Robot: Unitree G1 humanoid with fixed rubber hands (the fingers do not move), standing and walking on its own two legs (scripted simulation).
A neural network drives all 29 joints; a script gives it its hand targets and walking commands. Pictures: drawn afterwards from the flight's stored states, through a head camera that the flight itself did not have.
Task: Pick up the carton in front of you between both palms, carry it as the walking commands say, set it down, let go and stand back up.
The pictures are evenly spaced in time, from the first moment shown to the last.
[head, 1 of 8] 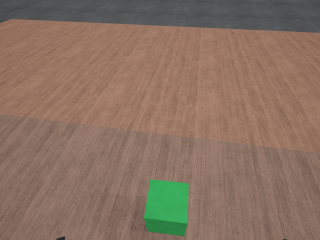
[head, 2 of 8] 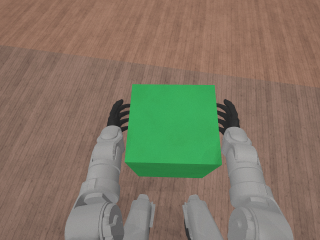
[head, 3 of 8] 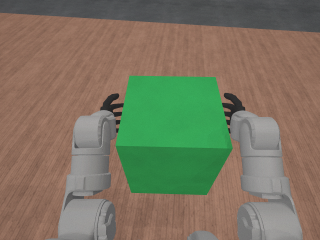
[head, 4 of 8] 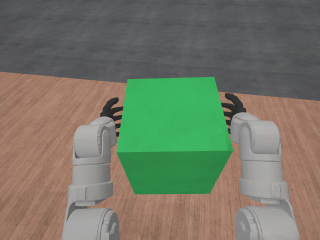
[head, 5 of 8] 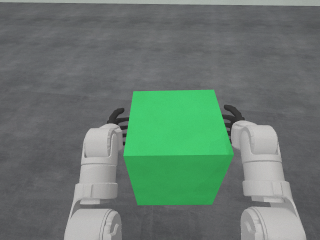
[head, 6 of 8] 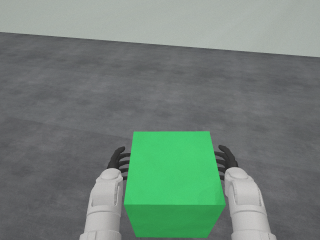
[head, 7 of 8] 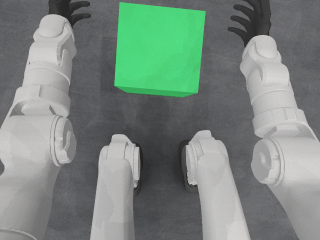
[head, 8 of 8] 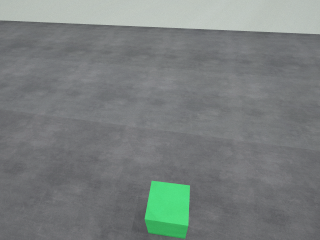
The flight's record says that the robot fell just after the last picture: no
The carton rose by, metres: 0.68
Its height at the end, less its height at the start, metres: -0.32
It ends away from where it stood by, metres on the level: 5.13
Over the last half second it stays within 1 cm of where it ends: yes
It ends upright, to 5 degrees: yes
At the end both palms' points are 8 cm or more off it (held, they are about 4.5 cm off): yes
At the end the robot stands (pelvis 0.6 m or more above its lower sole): yes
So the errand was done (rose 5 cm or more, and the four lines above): yes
